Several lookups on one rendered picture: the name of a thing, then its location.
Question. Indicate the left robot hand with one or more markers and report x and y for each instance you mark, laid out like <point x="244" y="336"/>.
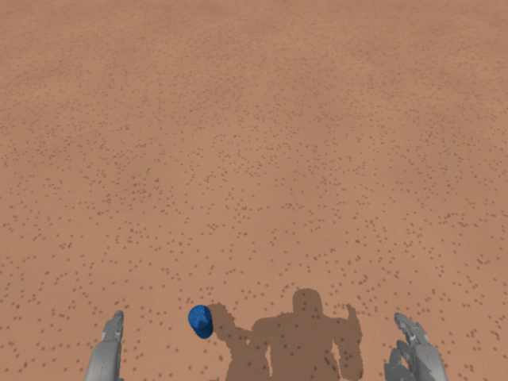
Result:
<point x="104" y="364"/>

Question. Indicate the cup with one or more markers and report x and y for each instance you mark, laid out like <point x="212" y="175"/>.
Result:
<point x="200" y="320"/>

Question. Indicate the right robot hand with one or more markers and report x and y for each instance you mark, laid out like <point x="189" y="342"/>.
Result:
<point x="423" y="359"/>

